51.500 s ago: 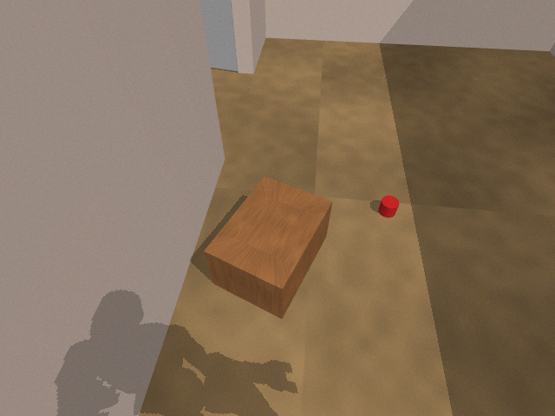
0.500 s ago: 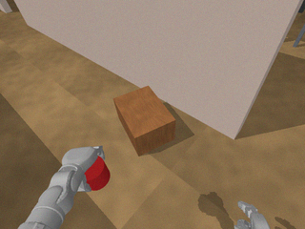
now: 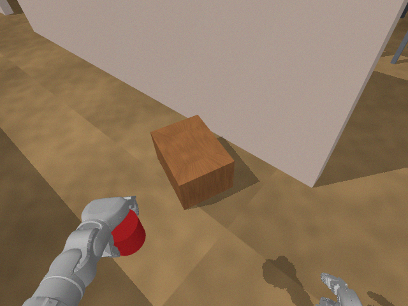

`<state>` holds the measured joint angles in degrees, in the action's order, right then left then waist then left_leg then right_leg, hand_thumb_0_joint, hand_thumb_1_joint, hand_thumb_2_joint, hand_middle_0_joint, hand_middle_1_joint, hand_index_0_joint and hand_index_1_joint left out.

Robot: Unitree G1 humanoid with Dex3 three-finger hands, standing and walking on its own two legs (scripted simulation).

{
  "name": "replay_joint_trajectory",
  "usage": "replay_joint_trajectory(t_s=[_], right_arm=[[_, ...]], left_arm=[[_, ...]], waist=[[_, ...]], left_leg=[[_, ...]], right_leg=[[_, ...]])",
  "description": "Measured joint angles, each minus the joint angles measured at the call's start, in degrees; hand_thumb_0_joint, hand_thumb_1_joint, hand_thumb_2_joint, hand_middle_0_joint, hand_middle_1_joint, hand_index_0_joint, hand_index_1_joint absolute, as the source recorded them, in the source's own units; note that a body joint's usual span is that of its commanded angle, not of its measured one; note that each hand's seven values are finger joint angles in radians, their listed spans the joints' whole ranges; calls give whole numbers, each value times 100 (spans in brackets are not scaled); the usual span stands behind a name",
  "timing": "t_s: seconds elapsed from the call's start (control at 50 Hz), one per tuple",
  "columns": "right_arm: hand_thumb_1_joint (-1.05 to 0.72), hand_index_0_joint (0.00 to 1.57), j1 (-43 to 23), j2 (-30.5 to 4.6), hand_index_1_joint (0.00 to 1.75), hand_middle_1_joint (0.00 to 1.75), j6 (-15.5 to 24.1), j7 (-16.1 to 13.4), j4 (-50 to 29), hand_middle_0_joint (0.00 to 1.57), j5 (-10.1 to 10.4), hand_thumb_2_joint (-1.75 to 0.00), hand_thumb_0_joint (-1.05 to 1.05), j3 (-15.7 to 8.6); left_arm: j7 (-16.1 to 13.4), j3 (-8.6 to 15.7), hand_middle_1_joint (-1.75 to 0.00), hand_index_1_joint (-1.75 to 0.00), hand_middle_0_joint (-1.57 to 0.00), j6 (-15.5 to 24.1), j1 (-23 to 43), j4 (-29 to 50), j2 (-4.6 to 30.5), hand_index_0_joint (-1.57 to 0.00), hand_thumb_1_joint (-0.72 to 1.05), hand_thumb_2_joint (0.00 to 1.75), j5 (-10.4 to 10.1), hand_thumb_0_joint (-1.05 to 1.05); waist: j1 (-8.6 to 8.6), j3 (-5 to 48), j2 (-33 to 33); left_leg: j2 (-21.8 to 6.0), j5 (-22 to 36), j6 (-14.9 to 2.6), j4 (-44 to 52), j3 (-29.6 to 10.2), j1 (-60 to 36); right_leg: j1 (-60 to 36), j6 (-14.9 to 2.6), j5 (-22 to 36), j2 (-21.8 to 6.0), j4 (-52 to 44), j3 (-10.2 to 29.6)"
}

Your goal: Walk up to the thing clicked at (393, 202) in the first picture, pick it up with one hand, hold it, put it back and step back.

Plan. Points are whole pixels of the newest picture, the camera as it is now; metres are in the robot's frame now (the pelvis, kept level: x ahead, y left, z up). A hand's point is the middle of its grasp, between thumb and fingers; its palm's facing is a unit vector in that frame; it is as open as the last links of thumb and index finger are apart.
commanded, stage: crouch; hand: left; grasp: from above
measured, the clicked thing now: (124, 231) +0.30 +0.21 -0.07
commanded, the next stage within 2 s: lower in 1.90 s
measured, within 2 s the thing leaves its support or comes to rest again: neither
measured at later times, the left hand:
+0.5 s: hand (131, 250) +0.31 +0.23 -0.21, palm faces -0.43 +0.02 -0.90, open 10.9 cm
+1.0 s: hand (151, 269) +0.33 +0.23 -0.45, palm faces -0.46 -0.02 -0.89, open 10.8 cm
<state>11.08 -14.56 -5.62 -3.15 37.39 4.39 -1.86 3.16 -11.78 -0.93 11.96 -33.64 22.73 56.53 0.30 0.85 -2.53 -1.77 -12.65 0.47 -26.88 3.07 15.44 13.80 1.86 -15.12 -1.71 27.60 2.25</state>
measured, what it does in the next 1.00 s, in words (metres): lowers itself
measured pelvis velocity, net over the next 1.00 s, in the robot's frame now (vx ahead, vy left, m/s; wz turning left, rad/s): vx -0.08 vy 0.00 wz -0.02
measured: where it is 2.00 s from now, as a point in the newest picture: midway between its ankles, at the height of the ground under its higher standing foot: outside the picture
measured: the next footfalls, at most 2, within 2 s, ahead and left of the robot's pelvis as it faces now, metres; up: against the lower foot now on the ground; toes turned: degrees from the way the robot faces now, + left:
none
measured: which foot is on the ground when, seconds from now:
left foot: down 0.00-1.00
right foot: down 0.00-1.00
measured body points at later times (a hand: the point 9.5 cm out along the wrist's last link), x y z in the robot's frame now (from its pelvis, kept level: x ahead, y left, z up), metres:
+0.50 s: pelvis -0.04 +0.00 -0.09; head +0.07 +0.02 +0.34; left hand +0.33 +0.23 -0.16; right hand +0.06 -0.29 -0.21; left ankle +0.01 +0.13 -0.74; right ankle -0.01 -0.14 -0.74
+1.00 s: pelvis -0.08 +0.00 -0.29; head +0.12 +0.03 +0.11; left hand +0.35 +0.23 -0.40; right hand -0.02 -0.27 -0.41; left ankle +0.01 +0.13 -0.74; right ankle -0.01 -0.14 -0.74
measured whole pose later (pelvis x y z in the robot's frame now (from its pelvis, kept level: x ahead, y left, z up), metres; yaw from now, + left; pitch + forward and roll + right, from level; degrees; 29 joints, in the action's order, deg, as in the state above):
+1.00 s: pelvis -0.08 +0.00 -0.29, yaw -1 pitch +36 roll -5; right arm 10.5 -12.8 2.9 1.3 44.4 -4.5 -1.6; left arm -23.0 -1.3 5.7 41.7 -72.1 27.3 68.1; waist -9.2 11.3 -2.1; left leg -2.5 -33.8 0.1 -107.6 -3.8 110.1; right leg 104.7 2.7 -38.0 0.1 106.6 -0.3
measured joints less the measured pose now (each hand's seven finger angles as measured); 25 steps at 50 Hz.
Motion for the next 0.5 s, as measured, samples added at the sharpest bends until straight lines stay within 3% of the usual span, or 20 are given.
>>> replay_joint_trajectory(t_s=[0.1, 0.24, 0.36, 0.5], right_arm=[[-91, 20, -1, 13, 30, 30, -16, 18, -12, 20, -24, -90, 1, 5], [-90, 20, -54, 25, 30, 30, -6, 129, 51, 20, -152, -90, 1, -30], [-90, 20, 11, -54, 30, 30, 98, 256, 159, 20, -314, -90, 0, -147], [-91, 20, 152, -133, 30, 30, 257, 288, 281, 20, -470, -90, 0, -258]], left_arm=[[-251, 41, -93, -86, -67, 118, -2, -237, -50, -47, -10, 71, 110, -2], [-1018, 62, -93, -86, -66, 230, 368, -1192, -161, -46, -9, 71, 415, -2], [-1666, 94, -93, -86, -66, 330, 951, -2062, -192, -46, -10, 71, 769, -2], [-2263, 345, -92, -85, -67, 399, 1645, -2855, -139, -47, -9, 69, 1064, -2]], waist=[[-15, -13, 29], [-124, 1, 144], [-245, 297, 227], [-490, 733, 204]], left_leg=[[5, -16, 2, -64, -21, 98], [-3, -182, 8, -652, -130, 843], [-57, -657, 25, -2016, -232, 2401], [-109, -1308, -6, -3933, -336, 4526]], right_leg=[[91, -2, -26, -5, 69, -18], [774, -5, -211, 2, 618, -104], [2263, 9, -670, 50, 1901, -150], [4325, 52, -1317, 105, 3758, -163]])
